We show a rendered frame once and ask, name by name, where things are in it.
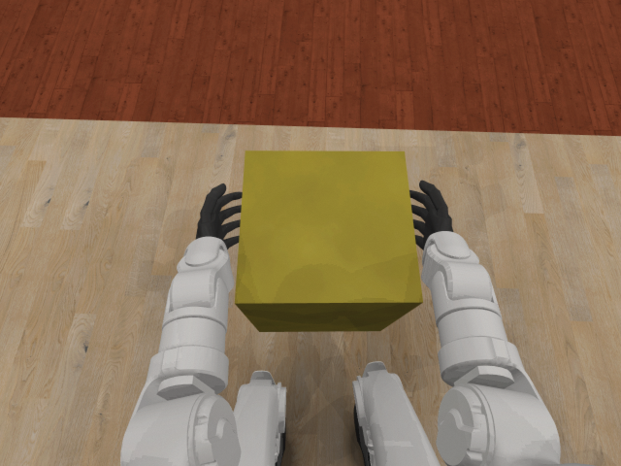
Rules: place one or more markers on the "right robot upper arm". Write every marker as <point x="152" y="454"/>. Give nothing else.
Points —
<point x="481" y="425"/>

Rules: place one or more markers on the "robot right hand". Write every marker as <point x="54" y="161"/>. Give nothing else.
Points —
<point x="435" y="215"/>

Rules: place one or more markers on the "carton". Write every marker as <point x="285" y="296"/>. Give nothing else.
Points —
<point x="326" y="241"/>

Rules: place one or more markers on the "left robot thigh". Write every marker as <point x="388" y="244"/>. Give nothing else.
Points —
<point x="260" y="417"/>

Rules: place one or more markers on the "right robot thigh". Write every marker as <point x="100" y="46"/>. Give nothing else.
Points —
<point x="383" y="407"/>

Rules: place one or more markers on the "robot left hand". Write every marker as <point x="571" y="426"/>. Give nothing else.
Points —
<point x="211" y="216"/>

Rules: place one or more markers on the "robot thigh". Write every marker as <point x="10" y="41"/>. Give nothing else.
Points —
<point x="260" y="417"/>
<point x="383" y="407"/>

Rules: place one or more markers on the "left robot upper arm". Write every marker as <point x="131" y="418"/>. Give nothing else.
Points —
<point x="196" y="430"/>

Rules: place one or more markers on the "right robot forearm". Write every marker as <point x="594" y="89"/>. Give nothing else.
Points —
<point x="474" y="345"/>

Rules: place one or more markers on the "left robot forearm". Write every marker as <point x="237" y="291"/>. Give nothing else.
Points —
<point x="191" y="357"/>

